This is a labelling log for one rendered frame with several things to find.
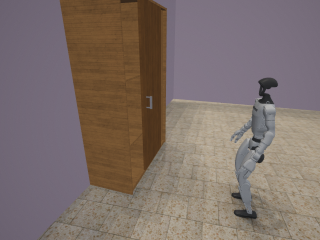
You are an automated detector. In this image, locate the left robot upper arm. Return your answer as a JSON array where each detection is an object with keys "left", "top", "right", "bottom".
[{"left": 263, "top": 105, "right": 276, "bottom": 138}]

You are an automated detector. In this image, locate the left robot foot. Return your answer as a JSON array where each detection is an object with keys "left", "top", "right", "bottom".
[{"left": 234, "top": 209, "right": 257, "bottom": 219}]

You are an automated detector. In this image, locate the left robot hand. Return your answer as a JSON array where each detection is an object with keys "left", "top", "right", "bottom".
[{"left": 236, "top": 158, "right": 256, "bottom": 179}]

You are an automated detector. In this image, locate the robot left forearm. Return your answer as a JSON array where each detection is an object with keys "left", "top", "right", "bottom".
[{"left": 250, "top": 132, "right": 274, "bottom": 162}]

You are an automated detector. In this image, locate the robot right forearm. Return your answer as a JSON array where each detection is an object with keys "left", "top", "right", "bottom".
[{"left": 240, "top": 117, "right": 252, "bottom": 133}]

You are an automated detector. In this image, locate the right robot hand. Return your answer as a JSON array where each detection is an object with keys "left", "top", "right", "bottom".
[{"left": 230, "top": 129, "right": 244, "bottom": 143}]

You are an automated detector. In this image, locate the humanoid robot torso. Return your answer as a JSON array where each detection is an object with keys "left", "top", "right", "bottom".
[{"left": 248, "top": 97, "right": 276, "bottom": 150}]

